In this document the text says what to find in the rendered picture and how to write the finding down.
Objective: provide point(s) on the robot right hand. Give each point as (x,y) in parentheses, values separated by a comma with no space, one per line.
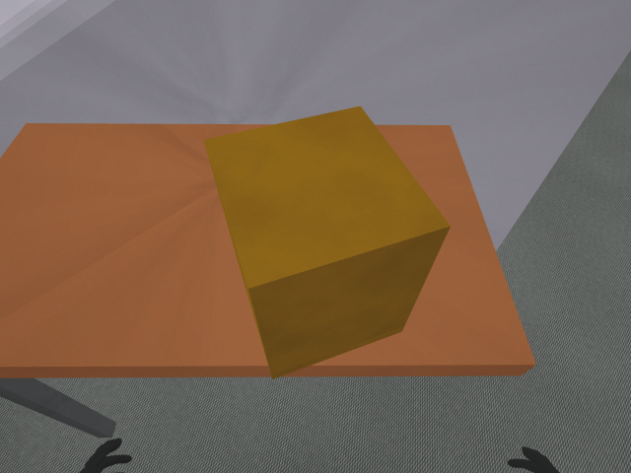
(537,462)

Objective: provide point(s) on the table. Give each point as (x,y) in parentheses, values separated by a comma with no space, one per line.
(116,260)

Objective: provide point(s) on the carton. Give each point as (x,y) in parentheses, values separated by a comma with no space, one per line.
(334,236)

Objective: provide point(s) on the robot left hand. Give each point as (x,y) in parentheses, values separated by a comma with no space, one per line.
(99,460)

